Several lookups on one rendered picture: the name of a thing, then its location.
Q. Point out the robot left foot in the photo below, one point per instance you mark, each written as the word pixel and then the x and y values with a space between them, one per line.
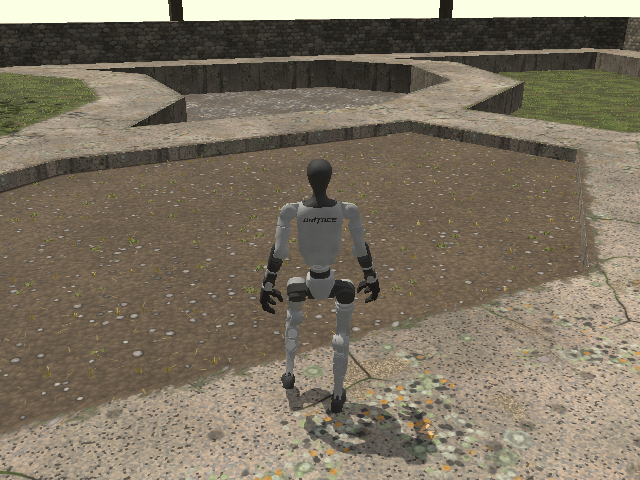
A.
pixel 288 381

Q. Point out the right robot shin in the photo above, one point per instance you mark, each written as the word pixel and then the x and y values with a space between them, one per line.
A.
pixel 340 362

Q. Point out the robot left upper arm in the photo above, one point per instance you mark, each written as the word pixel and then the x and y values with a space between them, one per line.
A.
pixel 287 213

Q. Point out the robot right upper arm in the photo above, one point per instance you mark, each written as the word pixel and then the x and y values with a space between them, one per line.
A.
pixel 350 211

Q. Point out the robot left forearm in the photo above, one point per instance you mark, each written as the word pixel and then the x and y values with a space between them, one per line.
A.
pixel 272 271

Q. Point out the right robot hand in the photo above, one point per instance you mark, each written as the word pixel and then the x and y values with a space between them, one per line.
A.
pixel 374 287

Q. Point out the robot right forearm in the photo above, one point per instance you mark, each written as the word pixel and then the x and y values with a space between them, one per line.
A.
pixel 367 266

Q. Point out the left robot hand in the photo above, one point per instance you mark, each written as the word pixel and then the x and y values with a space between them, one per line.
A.
pixel 264 298

